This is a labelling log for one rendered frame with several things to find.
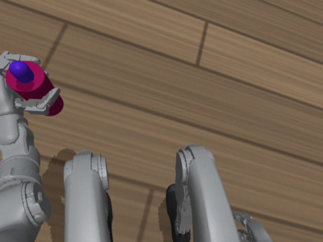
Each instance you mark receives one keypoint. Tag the right robot foot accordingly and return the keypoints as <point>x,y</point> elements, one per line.
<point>172,213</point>

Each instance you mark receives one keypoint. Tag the bottle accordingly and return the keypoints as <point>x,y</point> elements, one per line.
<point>30,81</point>

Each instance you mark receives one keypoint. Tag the right robot hand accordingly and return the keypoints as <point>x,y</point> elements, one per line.
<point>256,232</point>

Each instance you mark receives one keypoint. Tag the left robot arm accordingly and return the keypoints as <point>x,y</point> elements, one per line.
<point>23,204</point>

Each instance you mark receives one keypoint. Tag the left robot hand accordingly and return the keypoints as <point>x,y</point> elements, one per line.
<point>11,101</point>

